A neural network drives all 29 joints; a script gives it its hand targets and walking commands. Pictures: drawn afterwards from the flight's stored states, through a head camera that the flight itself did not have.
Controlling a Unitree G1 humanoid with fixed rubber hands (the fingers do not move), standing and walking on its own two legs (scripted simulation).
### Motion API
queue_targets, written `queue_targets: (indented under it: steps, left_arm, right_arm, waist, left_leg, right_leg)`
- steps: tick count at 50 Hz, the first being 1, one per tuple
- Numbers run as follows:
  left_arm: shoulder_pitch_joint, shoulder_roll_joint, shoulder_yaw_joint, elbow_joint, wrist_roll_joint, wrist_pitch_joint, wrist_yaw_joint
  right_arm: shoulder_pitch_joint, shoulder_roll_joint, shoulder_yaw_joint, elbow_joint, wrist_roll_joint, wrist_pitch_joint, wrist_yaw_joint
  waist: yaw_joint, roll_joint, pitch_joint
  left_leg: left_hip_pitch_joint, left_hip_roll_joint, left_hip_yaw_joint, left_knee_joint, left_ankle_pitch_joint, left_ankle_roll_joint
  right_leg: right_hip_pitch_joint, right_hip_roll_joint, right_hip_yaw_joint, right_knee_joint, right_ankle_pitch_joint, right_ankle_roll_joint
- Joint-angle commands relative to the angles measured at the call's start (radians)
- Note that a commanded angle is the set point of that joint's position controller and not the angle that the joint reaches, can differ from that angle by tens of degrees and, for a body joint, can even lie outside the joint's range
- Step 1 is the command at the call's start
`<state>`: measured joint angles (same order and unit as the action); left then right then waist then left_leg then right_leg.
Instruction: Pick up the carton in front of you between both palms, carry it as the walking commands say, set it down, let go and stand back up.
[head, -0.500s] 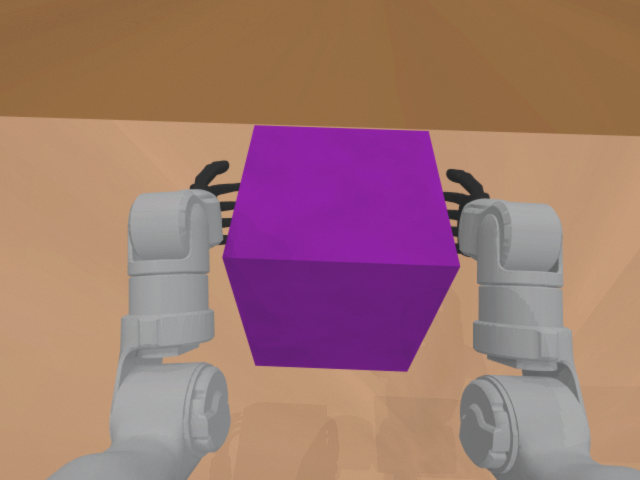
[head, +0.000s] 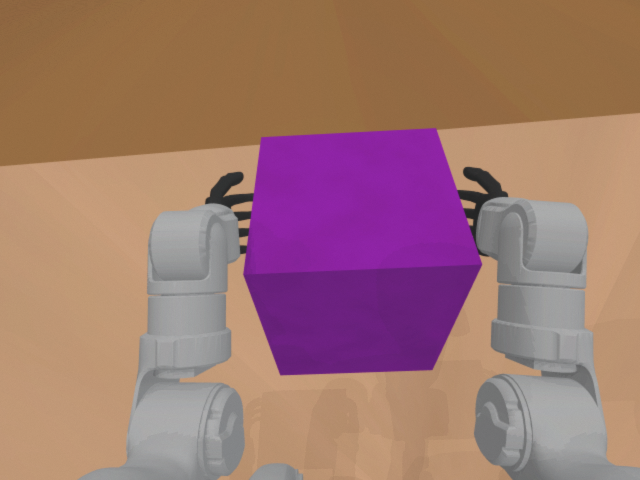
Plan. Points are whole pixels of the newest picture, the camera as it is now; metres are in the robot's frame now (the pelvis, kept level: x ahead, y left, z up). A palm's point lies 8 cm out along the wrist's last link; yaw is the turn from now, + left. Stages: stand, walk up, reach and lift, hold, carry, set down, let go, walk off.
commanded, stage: carry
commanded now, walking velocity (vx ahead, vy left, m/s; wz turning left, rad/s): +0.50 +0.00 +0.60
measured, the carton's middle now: (352, 261) +0.39 +0.00 +0.06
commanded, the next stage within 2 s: none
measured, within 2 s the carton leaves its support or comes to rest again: neither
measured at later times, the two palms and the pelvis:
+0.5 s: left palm (167, 61) +0.66 +0.27 +0.19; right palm (364, 42) +0.71 -0.02 +0.19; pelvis +0.31 +0.06 +0.03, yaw +15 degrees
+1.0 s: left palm out of the picture +0.85 +0.42 +0.24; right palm out of the picture +1.00 +0.16 +0.25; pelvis +0.59 +0.11 +0.07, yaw +24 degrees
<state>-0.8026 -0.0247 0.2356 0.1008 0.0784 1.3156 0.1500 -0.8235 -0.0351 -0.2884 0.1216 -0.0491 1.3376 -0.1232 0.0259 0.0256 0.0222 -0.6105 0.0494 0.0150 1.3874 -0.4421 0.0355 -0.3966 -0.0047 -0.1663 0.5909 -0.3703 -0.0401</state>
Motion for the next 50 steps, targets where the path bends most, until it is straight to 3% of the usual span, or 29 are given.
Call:
queue_targets:
  steps: [1, 4, 7, 9, 11, 12, 13, 14, 15, 16, 17, 18, 19, 21, 24, 26, 28, 31, 33, 34, 35, 36, 38, 39, 41, 44, 47, 49, 50]
  left_arm:
    - [-0.837, -1.081, -0.591, -0.222, -0.482, -0.032, -0.222]
    - [-0.806, -1.036, -0.608, -0.245, -0.493, -0.019, -0.234]
    - [-0.756, -0.994, -0.615, -0.202, -0.481, -0.001, -0.246]
    - [-0.737, -0.973, -0.612, -0.154, -0.467, 0.006, -0.255]
    - [-0.721, -0.963, -0.596, -0.102, -0.457, 0.010, -0.263]
    - [-0.720, -0.958, -0.585, -0.084, -0.452, 0.011, -0.265]
    - [-0.729, -0.954, -0.575, -0.070, -0.442, 0.009, -0.268]
    - [-0.732, -0.975, -0.570, -0.051, -0.431, 0.008, -0.270]
    - [-0.730, -0.981, -0.557, -0.050, -0.426, 0.009, -0.271]
    - [-0.770, -0.984, -0.547, -0.039, -0.410, 0.004, -0.263]
    - [-0.783, -0.995, -0.534, -0.055, -0.406, -0.001, -0.257]
    - [-0.801, -1.006, -0.527, -0.072, -0.405, -0.004, -0.249]
    - [-0.805, -1.008, -0.524, -0.086, -0.397, -0.005, -0.240]
    - [-0.792, -0.999, -0.509, -0.107, -0.382, -0.005, -0.221]
    - [-0.765, -0.965, -0.505, -0.126, -0.354, -0.003, -0.199]
    - [-0.748, -0.951, -0.516, -0.115, -0.342, 0.003, -0.191]
    - [-0.726, -0.949, -0.528, -0.083, -0.339, 0.009, -0.194]
    - [-0.722, -0.974, -0.546, -0.021, -0.362, 0.013, -0.214]
    - [-0.745, -1.009, -0.552, 0.020, -0.391, 0.010, -0.232]
    - [-0.717, -1.023, -0.543, 0.059, -0.403, 0.006, -0.239]
    - [-0.710, -1.001, -0.531, 0.075, -0.397, -0.008, -0.241]
    - [-0.706, -1.011, -0.528, 0.072, -0.402, -0.018, -0.244]
    - [-0.794, -1.062, -0.556, -0.016, -0.462, -0.022, -0.256]
    - [-0.858, -1.080, -0.576, -0.075, -0.494, -0.028, -0.260]
    - [-0.932, -1.108, -0.601, -0.145, -0.542, -0.030, -0.262]
    - [-0.943, -1.092, -0.598, -0.191, -0.573, -0.019, -0.259]
    - [-0.877, -1.056, -0.583, -0.147, -0.560, 0.000, -0.258]
    - [-0.843, -1.046, -0.573, -0.090, -0.543, 0.007, -0.262]
    - [-0.832, -1.047, -0.569, -0.061, -0.535, 0.008, -0.263]
  right_arm:
    - [-0.801, 1.114, 0.624, -0.180, 0.430, -0.036, 0.202]
    - [-0.779, 1.064, 0.643, -0.230, 0.402, -0.036, 0.177]
    - [-0.730, 1.021, 0.647, -0.195, 0.377, -0.022, 0.171]
    - [-0.701, 1.011, 0.646, -0.141, 0.369, -0.013, 0.178]
    - [-0.690, 1.011, 0.632, -0.078, 0.370, -0.008, 0.190]
    - [-0.681, 1.017, 0.622, -0.047, 0.373, -0.009, 0.197]
    - [-0.683, 1.038, 0.617, -0.027, 0.385, -0.012, 0.205]
    - [-0.699, 1.057, 0.618, -0.018, 0.396, -0.016, 0.214]
    - [-0.708, 1.076, 0.625, 0.004, 0.413, -0.027, 0.223]
    - [-0.752, 1.114, 0.633, -0.028, 0.445, -0.028, 0.232]
    - [-0.804, 1.144, 0.649, -0.075, 0.476, -0.035, 0.237]
    - [-0.856, 1.169, 0.658, -0.120, 0.503, -0.040, 0.240]
    - [-0.901, 1.192, 0.668, -0.162, 0.526, -0.042, 0.241]
    - [-0.933, 1.201, 0.671, -0.213, 0.549, -0.041, 0.237]
    - [-0.922, 1.168, 0.663, -0.233, 0.546, -0.032, 0.232]
    - [-0.885, 1.139, 0.656, -0.210, 0.529, -0.022, 0.230]
    - [-0.832, 1.115, 0.646, -0.159, 0.502, -0.014, 0.234]
    - [-0.775, 1.097, 0.620, -0.071, 0.458, -0.011, 0.241]
    - [-0.757, 1.093, 0.604, -0.028, 0.437, -0.015, 0.240]
    - [-0.749, 1.095, 0.597, -0.006, 0.428, -0.017, 0.239]
    - [-0.755, 1.108, 0.586, 0.013, 0.421, -0.015, 0.244]
    - [-0.794, 1.111, 0.583, 0.016, 0.422, -0.017, 0.247]
    - [-0.782, 1.119, 0.579, 0.000, 0.401, -0.030, 0.233]
    - [-0.777, 1.122, 0.568, -0.008, 0.391, -0.034, 0.223]
    - [-0.767, 1.099, 0.549, -0.034, 0.370, -0.037, 0.198]
    - [-0.763, 1.048, 0.544, -0.089, 0.346, -0.032, 0.163]
    - [-0.720, 1.002, 0.536, -0.073, 0.315, -0.017, 0.146]
    - [-0.694, 0.986, 0.538, -0.035, 0.304, -0.010, 0.152]
    - [-0.683, 0.989, 0.536, -0.004, 0.301, -0.009, 0.160]
  waist:
    - [0.013, -0.135, -0.550]
    - [0.028, -0.151, -0.505]
    - [0.027, -0.159, -0.456]
    - [0.024, -0.162, -0.429]
    - [-0.039, -0.201, -0.457]
    - [-0.097, -0.225, -0.521]
    - [-0.146, -0.179, -0.587]
    - [-0.139, -0.027, -0.643]
    - [-0.121, 0.245, -0.701]
    - [-0.121, 0.127, -0.680]
    - [-0.126, 0.062, -0.631]
    - [-0.123, -0.006, -0.591]
    - [-0.119, -0.014, -0.581]
    - [-0.103, 0.016, -0.602]
    - [-0.096, 0.034, -0.598]
    - [-0.101, 0.053, -0.578]
    - [-0.097, 0.078, -0.559]
    - [-0.091, 0.118, -0.531]
    - [-0.041, 0.108, -0.555]
    - [0.006, 0.054, -0.624]
    - [0.038, -0.246, -0.695]
    - [0.066, -0.385, -0.646]
    - [0.077, -0.135, -0.563]
    - [0.069, -0.084, -0.534]
    - [0.044, -0.109, -0.533]
    - [0.049, -0.165, -0.528]
    - [0.047, -0.212, -0.520]
    - [0.021, -0.213, -0.512]
    - [-0.013, -0.175, -0.525]
  left_leg:
    - [-0.237, 0.035, -0.030, -0.046, 0.040, 0.012]
    - [-0.308, 0.047, 0.011, -0.194, 0.066, -0.009]
    - [-0.198, 0.025, 0.076, -0.457, 0.194, -0.004]
    - [-0.056, -0.036, 0.176, -0.624, 0.243, 0.020]
    - [0.143, -0.146, 0.266, -0.688, 0.220, 0.050]
    - [0.308, -0.192, 0.283, -0.765, 0.235, 0.078]
    - [0.546, -0.180, 0.228, -0.856, 0.291, 0.100]
    - [0.842, 0.024, -0.150, -0.844, 0.189, 0.190]
    - [1.009, 0.230, -0.688, -0.966, 0.361, 0.375]
    - [1.020, 0.217, -0.656, -0.954, 0.530, 0.379]
    - [0.936, 0.193, -0.536, -0.891, 0.642, 0.343]
    - [0.861, 0.169, -0.455, -0.866, 0.646, 0.290]
    - [0.804, 0.151, -0.422, -0.876, 0.579, 0.268]
    - [0.736, 0.136, -0.400, -0.912, 0.448, 0.256]
    - [0.682, 0.134, -0.374, -0.926, 0.430, 0.271]
    - [0.635, 0.122, -0.347, -0.938, 0.451, 0.263]
    - [0.604, 0.092, -0.294, -0.930, 0.492, 0.238]
    - [0.582, 0.068, -0.220, -0.892, 0.559, 0.202]
    - [0.478, 0.048, -0.135, -0.755, 0.630, 0.141]
    - [0.329, 0.011, -0.080, -0.608, 0.613, 0.088]
    - [0.052, -0.089, -0.001, -0.336, 0.331, 0.011]
    - [-0.151, -0.157, -0.015, -0.220, -0.087, 0.010]
    - [-0.250, -0.084, -0.068, -0.022, -0.070, 0.025]
    - [-0.261, -0.058, -0.078, -0.045, -0.039, 0.028]
    - [-0.222, -0.035, -0.067, -0.157, 0.002, 0.021]
    - [-0.150, -0.043, -0.003, -0.372, -0.030, 0.007]
    - [0.035, -0.053, 0.050, -0.652, 0.073, 0.001]
    - [0.215, -0.099, 0.149, -0.794, 0.140, 0.004]
    - [0.373, -0.119, 0.190, -0.861, 0.205, 0.012]
  right_leg:
    - [0.574, -0.305, 0.327, -0.187, 0.281, -0.145]
    - [0.598, -0.308, 0.234, -0.230, 0.343, -0.157]
    - [0.554, -0.264, 0.089, -0.242, 0.486, -0.110]
    - [0.525, -0.238, -0.011, -0.227, 0.634, -0.070]
    - [0.520, -0.239, -0.078, -0.058, 1.065, -0.032]
    - [0.498, -0.235, -0.113, 0.114, 1.186, -0.005]
    - [0.377, -0.206, -0.111, 0.334, 1.015, 0.030]
    - [0.044, -0.143, -0.016, 0.534, 0.386, 0.070]
    - [-0.269, 0.051, 0.050, 0.860, -0.154, 0.122]
    - [-0.363, 0.020, 0.187, 0.974, -0.146, 0.088]
    - [-0.402, -0.011, 0.221, 0.973, -0.135, 0.062]
    - [-0.416, -0.037, 0.221, 0.912, -0.125, 0.053]
    - [-0.413, -0.047, 0.233, 0.857, -0.107, 0.047]
    - [-0.382, -0.049, 0.226, 0.776, -0.096, 0.048]
    - [-0.408, -0.055, 0.194, 0.638, -0.139, 0.069]
    - [-0.385, -0.056, 0.175, 0.506, -0.061, 0.084]
    - [-0.324, -0.043, 0.151, 0.359, 0.032, 0.087]
    - [-0.191, 0.018, 0.063, 0.149, 0.041, 0.066]
    - [0.099, 0.073, -0.009, -0.044, 0.119, 0.039]
    - [0.381, 0.008, 0.091, -0.063, 0.116, -0.001]
    - [0.599, -0.287, 0.603, -0.132, -0.023, -0.141]
    - [0.675, -0.365, 0.880, -0.229, 0.124, -0.241]
    - [0.625, -0.342, 0.739, -0.141, 0.270, -0.258]
    - [0.574, -0.318, 0.650, -0.134, 0.318, -0.234]
    - [0.526, -0.275, 0.523, -0.159, 0.257, -0.178]
    - [0.472, -0.264, 0.414, -0.197, 0.247, -0.176]
    - [0.384, -0.237, 0.283, -0.200, 0.269, -0.134]
    - [0.311, -0.224, 0.219, -0.171, 0.259, -0.106]
    - [0.243, -0.206, 0.168, -0.095, 0.280, -0.083]
